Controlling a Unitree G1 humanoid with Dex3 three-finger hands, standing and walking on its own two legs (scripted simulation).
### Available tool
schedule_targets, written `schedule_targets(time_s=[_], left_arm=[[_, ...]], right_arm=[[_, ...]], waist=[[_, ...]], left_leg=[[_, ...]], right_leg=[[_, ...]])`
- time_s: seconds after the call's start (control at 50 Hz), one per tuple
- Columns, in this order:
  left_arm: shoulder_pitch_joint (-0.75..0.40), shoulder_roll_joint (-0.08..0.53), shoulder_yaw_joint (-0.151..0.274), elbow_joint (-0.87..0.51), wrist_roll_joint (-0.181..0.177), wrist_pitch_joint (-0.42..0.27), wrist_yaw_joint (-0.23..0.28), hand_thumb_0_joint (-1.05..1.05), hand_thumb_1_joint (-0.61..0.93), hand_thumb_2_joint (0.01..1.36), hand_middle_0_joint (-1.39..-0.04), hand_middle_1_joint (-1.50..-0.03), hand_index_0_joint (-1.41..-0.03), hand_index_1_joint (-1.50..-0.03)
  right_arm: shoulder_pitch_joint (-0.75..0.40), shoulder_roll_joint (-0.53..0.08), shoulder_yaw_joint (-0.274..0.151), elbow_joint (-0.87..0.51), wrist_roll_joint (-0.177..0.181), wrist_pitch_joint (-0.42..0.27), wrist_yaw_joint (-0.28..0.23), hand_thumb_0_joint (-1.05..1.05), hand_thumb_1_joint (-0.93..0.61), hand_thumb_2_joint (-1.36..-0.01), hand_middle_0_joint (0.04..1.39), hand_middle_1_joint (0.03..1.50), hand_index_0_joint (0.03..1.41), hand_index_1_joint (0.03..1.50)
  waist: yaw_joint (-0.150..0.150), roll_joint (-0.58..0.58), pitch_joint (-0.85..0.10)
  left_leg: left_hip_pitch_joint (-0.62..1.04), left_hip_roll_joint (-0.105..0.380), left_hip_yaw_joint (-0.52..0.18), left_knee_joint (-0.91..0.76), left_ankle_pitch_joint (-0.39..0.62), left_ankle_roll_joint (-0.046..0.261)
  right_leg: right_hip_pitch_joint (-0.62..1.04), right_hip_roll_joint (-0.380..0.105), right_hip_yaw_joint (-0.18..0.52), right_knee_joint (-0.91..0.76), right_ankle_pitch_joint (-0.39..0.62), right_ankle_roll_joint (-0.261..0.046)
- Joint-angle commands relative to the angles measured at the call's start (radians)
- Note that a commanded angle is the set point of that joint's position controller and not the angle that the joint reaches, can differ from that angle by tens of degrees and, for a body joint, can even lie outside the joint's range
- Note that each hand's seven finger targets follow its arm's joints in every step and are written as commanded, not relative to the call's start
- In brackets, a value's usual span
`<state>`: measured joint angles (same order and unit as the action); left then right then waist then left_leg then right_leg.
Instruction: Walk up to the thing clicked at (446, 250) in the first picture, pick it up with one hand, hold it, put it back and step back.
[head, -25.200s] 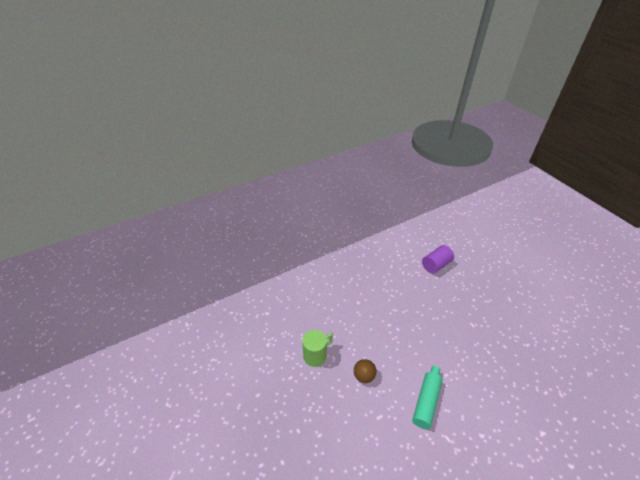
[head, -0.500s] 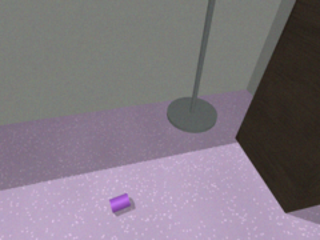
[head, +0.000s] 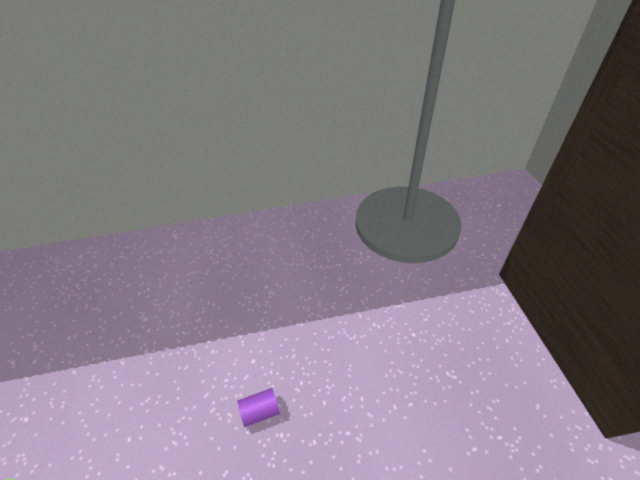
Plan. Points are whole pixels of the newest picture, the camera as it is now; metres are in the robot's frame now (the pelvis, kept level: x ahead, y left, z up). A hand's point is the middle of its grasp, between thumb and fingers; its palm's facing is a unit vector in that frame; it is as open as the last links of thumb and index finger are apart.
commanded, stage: walk up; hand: left
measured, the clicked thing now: (258, 407) +0.52 +0.23 -0.74
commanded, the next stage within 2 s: none
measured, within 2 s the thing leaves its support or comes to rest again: neither
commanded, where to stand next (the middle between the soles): +0.07 +0.01 m, yaw -1 degrees
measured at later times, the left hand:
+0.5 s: hand out of the picture +0.09 +0.24 -0.15, palm faces -0.01 -0.94 -0.33, open 7.4 cm
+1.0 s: hand out of the picture +0.09 +0.25 -0.15, palm faces -0.01 -0.94 -0.33, open 7.4 cm
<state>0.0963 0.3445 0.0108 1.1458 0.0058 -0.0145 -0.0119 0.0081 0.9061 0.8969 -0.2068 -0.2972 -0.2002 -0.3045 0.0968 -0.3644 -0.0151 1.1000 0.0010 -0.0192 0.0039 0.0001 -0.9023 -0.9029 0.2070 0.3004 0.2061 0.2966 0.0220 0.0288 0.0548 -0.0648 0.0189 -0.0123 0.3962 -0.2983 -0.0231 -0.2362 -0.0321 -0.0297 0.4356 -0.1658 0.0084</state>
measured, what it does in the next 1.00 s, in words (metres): stands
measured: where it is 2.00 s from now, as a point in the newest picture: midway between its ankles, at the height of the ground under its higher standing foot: outside the picture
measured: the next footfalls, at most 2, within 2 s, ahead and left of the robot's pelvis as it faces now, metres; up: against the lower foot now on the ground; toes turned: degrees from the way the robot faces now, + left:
left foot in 1.52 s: +0.20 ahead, +0.12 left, +0.00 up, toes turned -1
right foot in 1.86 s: +0.01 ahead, -0.11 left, +0.00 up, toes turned -2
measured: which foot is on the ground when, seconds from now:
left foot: down 0.00-1.00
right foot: down 0.00-1.00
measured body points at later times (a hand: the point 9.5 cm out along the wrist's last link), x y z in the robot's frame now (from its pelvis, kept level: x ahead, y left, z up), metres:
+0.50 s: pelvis -0.01 +0.00 +0.00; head +0.00 -0.01 +0.45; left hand +0.09 +0.29 -0.12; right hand +0.05 -0.31 -0.13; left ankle -0.05 +0.14 -0.74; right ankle +0.04 -0.13 -0.74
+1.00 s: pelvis +0.00 +0.00 +0.00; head +0.00 +0.00 +0.45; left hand +0.09 +0.30 -0.13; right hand +0.06 -0.30 -0.13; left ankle -0.05 +0.14 -0.74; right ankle +0.04 -0.13 -0.74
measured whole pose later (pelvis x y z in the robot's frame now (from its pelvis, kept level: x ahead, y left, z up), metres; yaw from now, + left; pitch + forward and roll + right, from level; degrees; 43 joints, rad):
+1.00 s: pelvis +0.00 +0.00 +0.00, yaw -1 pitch -3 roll +0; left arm 0.09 0.33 0.03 1.14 0.02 0.00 -0.02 0.01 0.91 0.90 -0.21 -0.30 -0.20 -0.30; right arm 0.14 -0.35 -0.02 1.11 -0.01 -0.01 0.01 0.00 -0.90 -0.90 0.21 0.30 0.21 0.30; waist 0.00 0.01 0.04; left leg -0.02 0.02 0.01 0.35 -0.28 -0.02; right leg -0.21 -0.03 -0.01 0.40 -0.15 0.01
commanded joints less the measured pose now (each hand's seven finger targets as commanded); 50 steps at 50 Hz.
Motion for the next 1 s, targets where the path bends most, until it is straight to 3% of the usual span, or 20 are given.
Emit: schedule_targets(time_s=[0.0, 0.16, 0.26, 0.56, 0.64, 0.78, 0.94, 0.96, 0.98], left_arm=[[-0.052, 0.213, 0.042, -0.060, -0.004, -0.023, 0.020, 0.000, 0.900, 0.900, -0.200, -0.300, -0.200, -0.300], [-0.073, 0.209, 0.048, -0.062, 0.001, -0.020, 0.022, 0.000, 0.900, 0.900, -0.200, -0.300, -0.200, -0.300], [-0.104, 0.211, 0.053, -0.067, 0.005, -0.018, 0.020, 0.000, 0.900, 0.900, -0.200, -0.300, -0.200, -0.300], [-0.097, 0.208, 0.061, -0.071, 0.007, -0.012, 0.010, 0.000, 0.900, 0.900, -0.200, -0.300, -0.200, -0.300], [-0.077, 0.206, 0.061, -0.066, 0.006, -0.010, 0.009, 0.000, 0.900, 0.900, -0.200, -0.300, -0.200, -0.300], [-0.068, 0.195, 0.055, -0.068, 0.002, -0.012, 0.011, 0.000, 0.900, 0.900, -0.200, -0.300, -0.200, -0.300], [-0.071, 0.197, 0.053, -0.068, 0.005, -0.012, 0.015, 0.000, 0.900, 0.900, -0.200, -0.300, -0.200, -0.300], [-0.015, 0.237, 0.073, -0.100, 0.012, -0.016, 0.000, 0.000, 0.900, 0.900, -0.200, -0.300, -0.200, -0.300], [-0.022, 0.234, 0.075, -0.104, 0.021, -0.014, -0.005, 0.000, 0.900, 0.900, -0.200, -0.300, -0.200, -0.300]], right_arm=[[0.006, -0.206, -0.044, -0.034, -0.001, -0.008, -0.021, 0.000, -0.900, -0.900, 0.200, 0.300, 0.200, 0.300], [-0.037, -0.205, -0.042, -0.032, -0.009, -0.005, -0.019, 0.000, -0.900, -0.900, 0.200, 0.300, 0.200, 0.300], [-0.035, -0.197, -0.040, -0.029, -0.012, -0.003, -0.014, 0.000, -0.900, -0.900, 0.200, 0.300, 0.200, 0.300], [0.009, -0.197, -0.033, -0.026, -0.019, -0.009, -0.011, 0.000, -0.900, -0.900, 0.200, 0.300, 0.200, 0.300], [0.012, -0.205, -0.037, -0.027, -0.020, -0.012, -0.012, 0.000, -0.900, -0.900, 0.200, 0.300, 0.200, 0.300], [0.024, -0.203, -0.038, -0.027, -0.016, -0.015, -0.016, 0.000, -0.900, -0.900, 0.200, 0.300, 0.200, 0.300], [0.027, -0.204, -0.041, -0.029, -0.013, -0.009, -0.017, 0.000, -0.900, -0.900, 0.200, 0.300, 0.200, 0.300], [0.082, -0.239, -0.063, -0.061, -0.024, -0.016, -0.003, 0.000, -0.900, -0.900, 0.200, 0.300, 0.200, 0.300], [0.100, -0.247, -0.069, -0.056, -0.033, -0.017, 0.002, 0.000, -0.900, -0.900, 0.200, 0.300, 0.200, 0.300]], waist=[[-0.022, -0.078, -0.138], [-0.016, -0.041, -0.113], [-0.022, -0.038, -0.078], [-0.015, -0.040, -0.040], [-0.013, -0.033, -0.050], [-0.016, -0.024, -0.069], [-0.024, -0.035, -0.067], [-0.025, -0.020, -0.101], [-0.030, 0.009, -0.050]], left_leg=[[-0.011, 0.098, -0.035, -0.037, 0.326, 0.050], [-0.033, 0.103, -0.036, -0.074, 0.305, 0.047], [-0.064, 0.094, -0.038, -0.106, 0.200, 0.045], [-0.107, 0.085, -0.052, -0.133, 0.057, 0.053], [-0.096, 0.090, -0.058, -0.133, 0.072, 0.056], [-0.079, 0.097, -0.050, -0.130, 0.171, 0.051], [-0.065, 0.100, -0.043, -0.129, 0.175, 0.051], [-0.042, 0.069, -0.041, -0.092, -0.147, 0.103], [-0.053, 0.092, -0.087, -0.115, -0.306, 0.132]], right_leg=[[0.127, -0.116, 0.098, -0.034, 0.337, -0.050], [0.150, -0.113, 0.089, -0.053, 0.293, -0.043], [0.142, -0.109, 0.107, -0.091, 0.156, -0.037], [0.112, -0.086, 0.127, -0.130, -0.029, -0.031], [0.112, -0.079, 0.122, -0.120, -0.018, -0.034], [0.137, -0.081, 0.102, -0.083, 0.138, -0.031], [0.138, -0.090, 0.108, -0.086, 0.150, -0.034], [0.128, -0.032, 0.077, -0.034, -0.230, -0.061], [0.033, -0.028, 0.077, -0.002, -0.373, -0.066]])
